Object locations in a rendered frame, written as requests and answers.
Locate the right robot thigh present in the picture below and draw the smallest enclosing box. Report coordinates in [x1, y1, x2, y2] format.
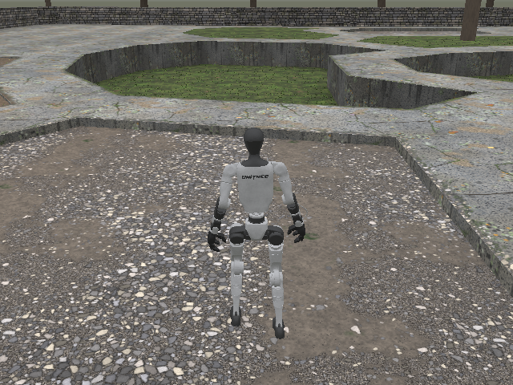
[268, 225, 284, 287]

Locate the left robot forearm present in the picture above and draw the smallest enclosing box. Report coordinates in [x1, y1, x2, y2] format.
[209, 197, 226, 234]

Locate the robot thigh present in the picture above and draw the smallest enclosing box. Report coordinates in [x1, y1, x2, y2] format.
[268, 225, 284, 287]
[229, 223, 245, 275]

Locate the right robot forearm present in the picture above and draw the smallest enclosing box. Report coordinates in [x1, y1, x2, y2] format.
[287, 193, 304, 227]

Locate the left robot thigh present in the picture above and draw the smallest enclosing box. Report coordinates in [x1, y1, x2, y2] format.
[229, 223, 245, 275]

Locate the right robot upper arm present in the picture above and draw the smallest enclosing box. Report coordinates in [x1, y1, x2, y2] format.
[271, 161, 295, 205]

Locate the robot left hand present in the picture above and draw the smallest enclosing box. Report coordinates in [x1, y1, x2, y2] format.
[208, 231, 226, 252]

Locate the robot right hand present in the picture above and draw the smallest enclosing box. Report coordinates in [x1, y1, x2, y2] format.
[287, 224, 305, 243]

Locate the left robot upper arm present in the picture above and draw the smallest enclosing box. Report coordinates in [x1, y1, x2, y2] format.
[218, 163, 238, 209]

